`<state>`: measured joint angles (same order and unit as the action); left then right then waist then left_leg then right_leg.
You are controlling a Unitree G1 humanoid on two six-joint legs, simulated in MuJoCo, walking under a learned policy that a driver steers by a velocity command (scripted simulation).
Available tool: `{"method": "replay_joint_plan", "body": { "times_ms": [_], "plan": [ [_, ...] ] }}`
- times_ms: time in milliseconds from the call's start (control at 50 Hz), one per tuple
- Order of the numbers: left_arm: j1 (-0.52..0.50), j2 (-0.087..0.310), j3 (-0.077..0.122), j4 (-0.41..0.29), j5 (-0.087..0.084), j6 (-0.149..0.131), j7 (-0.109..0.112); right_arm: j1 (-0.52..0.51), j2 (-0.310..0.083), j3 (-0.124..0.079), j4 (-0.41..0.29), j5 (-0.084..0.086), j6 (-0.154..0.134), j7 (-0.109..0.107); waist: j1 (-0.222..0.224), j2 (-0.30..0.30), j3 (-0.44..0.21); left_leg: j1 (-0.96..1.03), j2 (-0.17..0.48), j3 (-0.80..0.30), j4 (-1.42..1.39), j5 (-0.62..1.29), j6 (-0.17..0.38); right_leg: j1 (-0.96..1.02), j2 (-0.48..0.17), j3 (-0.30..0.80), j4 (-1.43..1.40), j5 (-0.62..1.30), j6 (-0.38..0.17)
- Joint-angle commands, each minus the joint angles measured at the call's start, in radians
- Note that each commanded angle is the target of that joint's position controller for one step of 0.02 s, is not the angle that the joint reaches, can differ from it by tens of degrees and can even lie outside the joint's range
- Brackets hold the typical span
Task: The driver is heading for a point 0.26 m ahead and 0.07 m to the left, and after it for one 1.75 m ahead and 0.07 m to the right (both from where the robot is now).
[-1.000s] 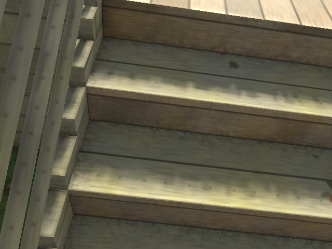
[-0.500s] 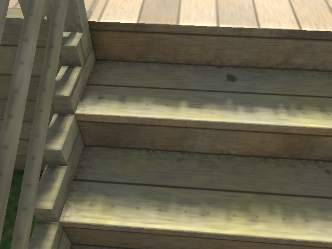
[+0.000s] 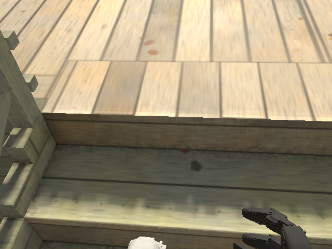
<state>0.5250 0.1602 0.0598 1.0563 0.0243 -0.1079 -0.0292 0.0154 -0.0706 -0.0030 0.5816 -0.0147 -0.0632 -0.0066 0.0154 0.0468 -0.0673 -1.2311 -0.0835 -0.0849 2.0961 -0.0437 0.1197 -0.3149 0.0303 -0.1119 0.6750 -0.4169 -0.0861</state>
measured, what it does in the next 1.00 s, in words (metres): climbs: left foot 0.17 m higher, then right foot 0.17 m higher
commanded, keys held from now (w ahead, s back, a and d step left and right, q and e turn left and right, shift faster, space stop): w+shift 0.04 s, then shift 0.96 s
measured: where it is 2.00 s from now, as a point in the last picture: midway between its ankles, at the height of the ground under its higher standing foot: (186, 219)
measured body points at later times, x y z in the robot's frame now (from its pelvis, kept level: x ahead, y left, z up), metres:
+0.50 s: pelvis +0.29 -0.06 +0.18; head +0.32 -0.06 +0.63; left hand +0.51 +0.11 +0.11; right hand +0.22 -0.29 +0.04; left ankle +0.29 +0.01 -0.55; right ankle +0.34 -0.19 -0.28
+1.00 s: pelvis +0.40 -0.14 +0.30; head +0.42 -0.15 +0.74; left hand +0.48 +0.09 +0.16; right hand +0.52 -0.35 +0.16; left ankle +0.38 +0.01 -0.24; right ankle +0.49 -0.21 -0.38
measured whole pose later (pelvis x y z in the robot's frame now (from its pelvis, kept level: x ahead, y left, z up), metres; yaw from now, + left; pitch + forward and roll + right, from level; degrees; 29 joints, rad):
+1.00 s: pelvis +0.40 -0.14 +0.30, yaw +0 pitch +1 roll +0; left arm 0.27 0.14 0.04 0.90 0.03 -0.06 0.04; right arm 0.22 -0.11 -0.04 0.75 -0.04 0.01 -0.05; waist -0.01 0.03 0.01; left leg -0.78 -0.08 -0.12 1.71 -0.10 0.03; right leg -0.62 -0.01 -0.15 0.94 -0.35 -0.11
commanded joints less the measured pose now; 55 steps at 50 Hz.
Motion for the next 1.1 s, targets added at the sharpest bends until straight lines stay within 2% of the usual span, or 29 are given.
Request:
{"method": "replay_joint_plan", "body": {
  "times_ms": [20, 60, 100, 120, 160, 180, 200, 220, 240, 260, 280, 320, 360, 420, 480, 520, 560, 580, 620, 660, 680, 700, 720, 740, 760, 800, 840, 940, 1100],
  "plan": [
    [-0.027, 0.079, -0.006, -0.025, -0.006, -0.067, -0.006, -0.109, 0.074, 0.043, -0.087, 0.031, 0.015, -0.041, -0.045, -0.098, 0.187, -0.311, -0.015, 0.004, 0.244, -0.189, 0.038, 0.023, -0.218, 0.248, -0.454, 0.072, 0.036],
    [0.063, 0.035, -0.024, 0.012, -0.033, -0.063, 0.004, -0.218, 0.053, 0.061, -0.116, 0.023, 0.016, -0.036, -0.009, -0.016, 0.219, -0.224, 0.002, 0.102, -0.045, -0.162, 0.046, -0.012, -0.175, 0.17, -0.547, 0.115, 0.079],
    [0.13, 0.038, -0.037, 0.026, -0.063, -0.046, 0.053, -0.252, 0.016, 0.077, -0.133, 0.019, 0.031, -0.015, 0.017, -0.064, 0.168, -0.007, 0.049, 0.339, -0.366, -0.223, 0.023, 0.018, -0.179, 0.11, -0.695, 0.682, 0.038],
    [0.053, 0.035, -0.044, -0.012, -0.097, -0.038, 0.073, -0.214, -0.024, 0.071, -0.101, 0.024, 0.027, -0.006, -0.022, -0.002, 0.064, 0.409, 0.028, 0.44, -0.645, -0.222, 0.018, -0.06, -0.12, 0.009, -0.671, 1.187, 0.048],
    [0.081, 0.218, -0.002, -0.046, -0.088, -0.056, 0.106, -0.015, -0.024, 0.066, -0.038, 0.069, 0.036, -0.019, -0.091, -0.232, -0.21, 0.761, -0.059, 0.38, -0.854, -0.19, 0.028, 0.164, -0.207, 0.042, -0.394, 2.037, -0.013],
    [0.024, 0.264, 0.015, -0.059, -0.082, -0.07, 0.104, 0.155, -0.093, 0.041, 0.031, 0.055, 0.05, -0.022, -0.198, -0.315, -0.287, 0.77, -0.033, 0.301, -0.962, -0.213, 0.051, 0.374, -0.279, 0.08, -0.21, 2.199, -0.015],
    [-0.031, 0.281, 0.031, -0.089, -0.098, -0.088, 0.079, 0.263, -0.183, 0.014, 0.094, 0.028, 0.045, -0.011, -0.227, -0.293, -0.312, 0.798, -0.055, 0.277, -1.19, -0.204, 0.064, 0.519, -0.271, 0.076, 0.004, 2.158, 0.004],
    [-0.063, 0.233, 0.036, -0.126, -0.1, -0.104, 0.066, 0.291, -0.235, -0.012, 0.159, 0.009, 0.029, -0.002, -0.22, -0.215, -0.315, 0.967, 0.003, 0.08, -1.397, -0.113, 0.118, 0.392, -0.193, 0.106, 0.288, 1.667, 0.017],
    [0.038, 0.095, 0.025, -0.171, -0.066, -0.118, 0.028, 0.38, -0.343, -0.054, 0.207, -0.043, 0.022, 0.004, -0.138, 0.197, -0.398, 1.316, 0.358, -0.427, -1.435, 0.752, 0.309, -0.039, 0.086, 0.176, 0.829, 0.161, 0.088],
    [0.096, 0.087, 0.032, -0.144, -0.035, -0.106, 0.006, 0.348, -0.253, -0.061, 0.226, -0.03, 0.028, -0.009, -0.13, -0.017, -0.426, 1.28, 0.379, -0.742, -1.673, 0.573, 0.396, -0.267, 0.159, 0.37, 1.274, 0.196, 0.059],
    [-0.01, 0.028, 0.025, -0.222, -0.018, -0.077, 0.002, 0.215, -0.2, -0.057, 0.232, -0.012, 0.02, -0.015, -0.046, -0.103, -0.28, 1.152, 0.384, -0.653, -1.693, 0.167, 0.369, -0.407, 0.117, 0.344, 1.416, 0.271, 0.04],
    [-0.265, -0.08, -0.025, -0.354, 0.034, -0.053, 0.027, 0.248, -0.08, -0.036, 0.365, -0.004, -0.012, -0.028, -0.016, -0.194, 0.027, 0.966, 0.291, -0.353, -1.632, 0.004, 0.225, -0.65, 0.073, 0.358, 1.42, 0.243, -0.027],
    [-0.214, -0.117, -0.06, -0.358, 0.019, -0.016, 0.039, 0.313, -0.024, -0.022, 0.433, -0.011, -0.029, -0.023, 0.031, -0.191, 0.111, 0.855, 0.258, -0.155, -1.684, 0.064, 0.134, -0.697, 0.054, 0.341, 1.411, 0.201, -0.042],
    [-0.287, -0.088, -0.075, -0.409, -0.002, 0.02, 0.047, 0.323, -0.072, -0.007, 0.438, -0.014, -0.064, -0.008, 0.048, -0.135, 0.134, 0.754, 0.211, 0.026, -1.778, 0.283, 0.095, -0.672, 0.031, 0.18, 1.204, 0.149, -0.006],
    [-0.459, -0.082, -0.084, -0.514, -0.006, 0.034, 0.079, 0.446, -0.176, -0.023, 0.468, -0.002, -0.092, -0.011, -0.005, 0.058, 0.088, 1.003, 0.282, -0.03, -1.86, 0.346, 0.132, -0.922, -0.021, 0.12, 1.409, -0.025, -0.01],
    [-0.59, -0.078, -0.103, -0.598, 0.012, 0.042, 0.084, 0.462, -0.168, -0.023, 0.472, 0.014, -0.071, -0.025, 0.002, 0.019, 0.106, 1.052, 0.244, 0.005, -1.868, 0.208, 0.07, -0.967, -0.106, 0.117, 1.212, -0.044, -0.01],
    [-0.616, -0.088, -0.11, -0.628, 0.02, 0.064, 0.062, 0.499, -0.17, -0.027, 0.453, -0.005, -0.048, -0.05, -0.02, 0.023, 0.04, 1.115, 0.218, -0.005, -1.877, 0.211, 0.086, -0.895, -0.135, 0.067, 1.063, 0.051, 0.011],
    [-0.598, -0.112, -0.126, -0.64, -0.003, 0.077, 0.058, 0.489, -0.244, -0.052, 0.407, 0.002, -0.045, -0.048, -0.022, 0.044, -0.05, 1.103, 0.257, 0.015, -1.992, 0.36, 0.111, -0.664, -0.129, 0.036, 0.848, -0.044, -0.012],
    [-0.589, -0.103, -0.113, -0.621, -0.016, 0.108, 0.06, 0.527, -0.283, -0.08, 0.393, -0.004, -0.026, -0.04, -0.044, 0.055, -0.065, 1.153, 0.28, 0.035, -1.992, 0.431, 0.102, -0.493, -0.094, -0.015, 0.668, -0.122, -0.024],
    [-0.351, -0.124, -0.102, -0.504, -0.054, 0.102, 0.059, 0.489, -0.26, -0.071, 0.344, 0.014, -0.032, -0.018, 0.014, 0.117, -0.205, 1.175, 0.282, 0.108, -1.816, 1.124, 0.078, -0.165, 0.006, -0.083, 0.518, -0.021, -0.04],
    [-0.242, -0.064, -0.078, -0.465, -0.042, 0.094, 0.067, 0.488, -0.29, -0.078, 0.341, 0.036, -0.041, -0.005, 0.073, 0.143, -0.265, 1.198, 0.271, 0.129, -1.656, 1.216, 0.033, -0.03, 0.03, -0.008, 0.368, 0.057, -0.053],
    [-0.212, 0.053, -0.037, -0.448, -0.022, 0.085, 0.082, 0.519, -0.241, -0.074, 0.285, 0.052, -0.051, 0.02, 0.058, -0.052, -0.301, 0.911, 0.213, 0.124, -1.427, 0.928, -0.061, 0.146, -0.174, 0.372, 0.322, 0.247, -0.161],
    [-0.147, 0.101, -0.019, -0.457, 0.009, 0.117, 0.106, 0.459, -0.271, -0.09, 0.269, 0.044, -0.036, 0.034, 0.137, -0.206, -0.349, 0.905, 0.079, 0.124, -1.112, 0.168, -0.076, 0.088, -0.309, 0.722, -0.041, 0.099, -0.264],
    [-0.279, 0.125, -0.005, -0.462, 0.003, 0.132, 0.115, 0.436, -0.184, -0.09, 0.25, 0.01, -0.01, 0.032, 0.097, -0.296, -0.269, 0.815, 0.032, -0.038, -0.684, -0.207, -0.098, -0.084, -0.372, 0.904, -0.275, -0.108, -0.317],
    [-0.408, 0.101, -0.011, -0.474, 0.0, 0.125, 0.11, 0.378, -0.115, -0.082, 0.196, -0.026, 0.025, 0.017, 0.02, -0.216, -0.14, 0.72, 0.008, -0.105, -0.436, -0.209, -0.116, -0.211, -0.37, 0.821, -0.265, -0.077, -0.289],
    [-0.456, -0.017, -0.036, -0.38, 0.008, 0.106, 0.109, 0.367, -0.083, -0.067, 0.154, -0.046, 0.069, -0.032, -0.085, -0.079, 0.106, 0.593, 0.032, -0.074, -0.481, -0.123, -0.084, -0.402, -0.271, 0.484, -0.097, -0.112, -0.159],
    [-0.412, -0.05, -0.044, -0.316, 0.015, 0.078, 0.095, 0.466, -0.063, -0.058, 0.197, -0.054, 0.073, -0.053, -0.114, -0.053, 0.102, 0.583, -0.001, -0.052, -0.46, -0.021, -0.076, -0.398, -0.224, 0.362, -0.037, -0.049, -0.123],
    [-0.316, 0.028, -0.015, -0.219, 0.002, 0.025, 0.063, 0.419, -0.066, -0.045, 0.189, -0.024, 0.074, -0.051, -0.104, -0.099, 0.05, 0.42, -0.002, -0.048, -0.34, -0.061, -0.081, -0.247, -0.222, 0.366, -0.112, -0.094, -0.118],
    [-0.236, 0.052, 0.007, -0.193, 0.007, 0.044, 0.108, 0.295, -0.048, -0.043, 0.146, -0.029, 0.096, -0.038, -0.033, -0.124, 0.02, 0.356, 0.106, 0.016, -0.535, -0.084, -0.172, -0.093, -0.279, 0.445, -0.178, -0.174, -0.192]
  ]
}}
Next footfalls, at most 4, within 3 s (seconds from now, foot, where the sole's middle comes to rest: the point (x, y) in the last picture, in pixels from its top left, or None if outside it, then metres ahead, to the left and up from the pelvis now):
0.22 left None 0.33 0.01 -0.59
0.66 right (256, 206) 0.53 -0.21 -0.42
1.32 left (172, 248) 0.39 0.04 -0.37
1.52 left None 0.30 0.05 -0.59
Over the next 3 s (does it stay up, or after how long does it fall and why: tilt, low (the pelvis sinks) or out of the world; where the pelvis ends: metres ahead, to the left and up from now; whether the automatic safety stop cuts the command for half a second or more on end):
stays up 1.21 0.09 0.52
